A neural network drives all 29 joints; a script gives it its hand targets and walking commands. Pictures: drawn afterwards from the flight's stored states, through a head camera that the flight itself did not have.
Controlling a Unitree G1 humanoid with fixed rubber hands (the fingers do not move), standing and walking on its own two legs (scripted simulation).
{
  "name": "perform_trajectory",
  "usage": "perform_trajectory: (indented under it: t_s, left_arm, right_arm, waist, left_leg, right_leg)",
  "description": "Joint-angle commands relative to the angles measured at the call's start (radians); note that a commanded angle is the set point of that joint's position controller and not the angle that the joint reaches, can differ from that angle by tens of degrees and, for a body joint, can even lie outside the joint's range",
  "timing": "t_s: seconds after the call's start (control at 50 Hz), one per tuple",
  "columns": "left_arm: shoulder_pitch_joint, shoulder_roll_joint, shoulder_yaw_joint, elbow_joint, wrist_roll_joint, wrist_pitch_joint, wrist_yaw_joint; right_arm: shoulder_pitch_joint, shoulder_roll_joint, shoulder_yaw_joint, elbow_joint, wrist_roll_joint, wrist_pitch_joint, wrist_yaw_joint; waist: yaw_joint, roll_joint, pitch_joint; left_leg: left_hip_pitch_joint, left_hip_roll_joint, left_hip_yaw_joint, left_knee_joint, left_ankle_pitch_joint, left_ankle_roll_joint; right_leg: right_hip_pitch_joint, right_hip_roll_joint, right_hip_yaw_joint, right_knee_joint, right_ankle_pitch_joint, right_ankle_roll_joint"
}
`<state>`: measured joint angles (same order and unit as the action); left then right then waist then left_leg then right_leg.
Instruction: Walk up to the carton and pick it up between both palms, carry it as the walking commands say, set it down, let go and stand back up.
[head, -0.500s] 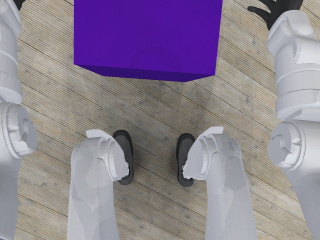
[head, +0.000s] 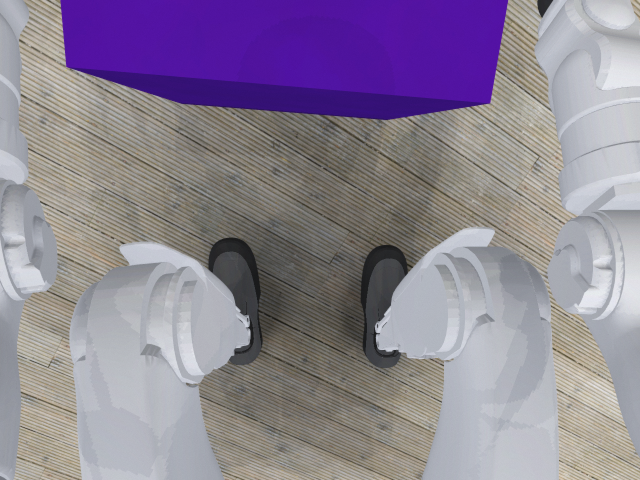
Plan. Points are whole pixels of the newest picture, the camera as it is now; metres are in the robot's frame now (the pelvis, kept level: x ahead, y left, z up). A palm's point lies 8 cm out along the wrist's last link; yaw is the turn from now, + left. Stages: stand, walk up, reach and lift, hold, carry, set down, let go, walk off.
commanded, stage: reach and lift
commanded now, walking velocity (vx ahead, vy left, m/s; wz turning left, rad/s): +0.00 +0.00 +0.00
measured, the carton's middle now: out of the picture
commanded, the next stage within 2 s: none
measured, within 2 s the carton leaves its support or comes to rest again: leaves its support in 1.70 s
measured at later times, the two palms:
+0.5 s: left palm out of the picture +0.57 +0.25 -0.14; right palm out of the picture +0.55 -0.18 -0.14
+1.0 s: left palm out of the picture +0.57 +0.23 -0.14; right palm out of the picture +0.55 -0.16 -0.14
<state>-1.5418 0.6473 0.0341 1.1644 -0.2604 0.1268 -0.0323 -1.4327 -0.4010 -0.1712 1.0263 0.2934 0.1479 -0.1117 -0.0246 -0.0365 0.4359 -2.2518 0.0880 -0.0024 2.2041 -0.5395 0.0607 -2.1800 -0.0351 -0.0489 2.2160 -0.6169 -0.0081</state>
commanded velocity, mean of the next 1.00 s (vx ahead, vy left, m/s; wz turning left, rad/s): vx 0.00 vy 0.00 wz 0.00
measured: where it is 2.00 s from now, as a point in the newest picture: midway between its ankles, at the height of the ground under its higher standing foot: (312, 323)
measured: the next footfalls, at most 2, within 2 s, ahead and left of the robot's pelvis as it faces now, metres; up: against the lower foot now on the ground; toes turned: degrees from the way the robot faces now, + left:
none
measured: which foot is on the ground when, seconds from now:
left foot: down 0.00-1.00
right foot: down 0.00-1.00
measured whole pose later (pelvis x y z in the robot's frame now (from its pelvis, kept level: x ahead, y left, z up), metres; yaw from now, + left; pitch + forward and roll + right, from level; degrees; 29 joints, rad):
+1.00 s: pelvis +0.00 +0.00 +0.01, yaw +0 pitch +33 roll -4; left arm -1.61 0.55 -0.12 1.26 -0.33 0.07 0.04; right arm -1.49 -0.33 -0.11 1.12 0.28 0.07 -0.15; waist -0.02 -0.03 0.43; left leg -2.23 0.08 0.00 2.18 -0.53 0.06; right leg -2.15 -0.04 -0.05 2.18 -0.61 0.00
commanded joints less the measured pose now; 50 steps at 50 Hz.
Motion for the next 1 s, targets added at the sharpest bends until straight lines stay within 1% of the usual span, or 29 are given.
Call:
perform_trajectory:
  t_s: [0.0, 0.1, 0.22, 0.36, 0.48, 0.66, 0.8, 0.9, 0.98]
  left_arm:
    - [-0.297, 0.189, 0.018, -0.108, -0.011, -0.023, 0.009]
    - [-0.286, 0.174, 0.010, -0.084, -0.016, -0.025, 0.010]
    - [-0.284, 0.151, -0.002, -0.047, -0.018, -0.030, 0.008]
    - [-0.295, 0.125, -0.018, -0.018, -0.021, -0.038, 0.011]
    - [-0.324, 0.098, -0.038, -0.017, -0.025, -0.047, 0.024]
    - [-0.356, 0.043, -0.065, -0.011, -0.022, -0.060, 0.057]
    - [-0.374, -0.047, -0.116, -0.011, -0.050, -0.067, 0.068]
    - [-0.394, -0.116, -0.149, -0.024, -0.066, -0.072, 0.072]
    - [-0.418, -0.180, -0.173, -0.043, -0.079, -0.074, 0.071]
  right_arm:
    - [-0.252, -0.185, -0.010, -0.109, 0.008, -0.022, -0.008]
    - [-0.247, -0.173, -0.001, -0.084, 0.006, -0.023, -0.009]
    - [-0.256, -0.148, 0.014, -0.055, 0.007, -0.026, -0.007]
    - [-0.272, -0.125, 0.014, -0.027, -0.002, -0.035, -0.013]
    - [-0.296, -0.100, 0.018, -0.026, -0.008, -0.046, -0.023]
    - [-0.313, -0.064, 0.019, -0.017, -0.027, -0.067, -0.041]
    - [-0.320, -0.014, 0.024, -0.013, -0.040, -0.082, -0.044]
    - [-0.352, 0.060, 0.069, -0.024, -0.015, -0.090, -0.032]
    - [-0.388, 0.117, 0.102, -0.038, 0.001, -0.094, -0.022]
  waist:
    - [-0.006, 0.122, -1.365]
    - [-0.008, 0.117, -1.303]
    - [-0.002, 0.107, -1.237]
    - [-0.002, 0.100, -1.210]
    - [-0.002, 0.104, -1.235]
    - [-0.010, 0.115, -1.261]
    - [-0.043, 0.128, -1.252]
    - [-0.035, 0.126, -1.264]
    - [-0.038, 0.125, -1.279]
  left_leg:
    - [0.815, -0.046, -0.035, -0.121, 0.378, -0.026]
    - [0.771, -0.044, -0.034, -0.122, 0.345, -0.025]
    - [0.719, -0.043, -0.035, -0.130, 0.315, -0.023]
    - [0.696, -0.044, -0.036, -0.140, 0.299, -0.026]
    - [0.720, -0.049, -0.036, -0.142, 0.310, -0.030]
    - [0.758, -0.063, -0.036, -0.143, 0.327, -0.039]
    - [0.769, -0.074, -0.044, -0.150, 0.332, -0.045]
    - [0.789, -0.079, -0.052, -0.156, 0.349, -0.042]
    - [0.805, -0.085, -0.058, -0.161, 0.356, -0.040]
  right_leg:
    - [0.497, 0.045, -0.026, -0.162, 0.344, 0.030]
    - [0.478, 0.044, -0.023, -0.162, 0.322, 0.028]
    - [0.456, 0.047, -0.018, -0.169, 0.304, 0.029]
    - [0.454, 0.052, -0.014, -0.181, 0.299, 0.028]
    - [0.469, 0.057, -0.014, -0.183, 0.309, 0.026]
    - [0.480, 0.070, -0.016, -0.185, 0.321, 0.023]
    - [0.469, 0.077, -0.015, -0.194, 0.327, 0.016]
    - [0.463, 0.079, -0.010, -0.197, 0.336, 0.014]
    - [0.462, 0.082, -0.005, -0.202, 0.342, 0.012]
